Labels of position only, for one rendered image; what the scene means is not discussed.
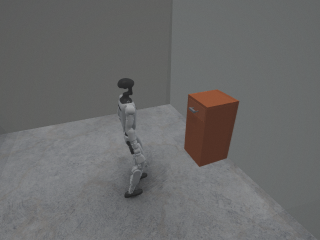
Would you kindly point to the right robot hand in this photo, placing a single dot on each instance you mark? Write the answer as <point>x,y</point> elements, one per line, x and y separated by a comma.
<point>141,159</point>

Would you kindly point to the cabinet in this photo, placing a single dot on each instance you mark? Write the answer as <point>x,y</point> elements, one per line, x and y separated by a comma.
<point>209,141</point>

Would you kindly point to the drawer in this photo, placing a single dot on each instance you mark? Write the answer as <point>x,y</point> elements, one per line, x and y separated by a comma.
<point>201,111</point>

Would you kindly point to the robot right forearm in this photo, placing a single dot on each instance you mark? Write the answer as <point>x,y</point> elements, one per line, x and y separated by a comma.
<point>133,142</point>

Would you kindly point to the robot right shin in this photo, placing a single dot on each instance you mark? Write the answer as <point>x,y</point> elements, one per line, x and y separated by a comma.
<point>134,180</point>

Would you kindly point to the robot right thigh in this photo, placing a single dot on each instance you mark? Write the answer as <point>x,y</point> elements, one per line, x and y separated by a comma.
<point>132,152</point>

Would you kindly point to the handle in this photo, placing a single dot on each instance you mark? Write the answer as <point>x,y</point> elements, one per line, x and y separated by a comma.
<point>192,109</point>

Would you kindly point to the robot right upper arm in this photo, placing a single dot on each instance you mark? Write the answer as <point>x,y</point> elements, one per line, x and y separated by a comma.
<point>130,113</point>

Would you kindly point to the robot left upper arm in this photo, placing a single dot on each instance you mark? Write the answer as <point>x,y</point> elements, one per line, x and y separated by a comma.
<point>118,112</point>

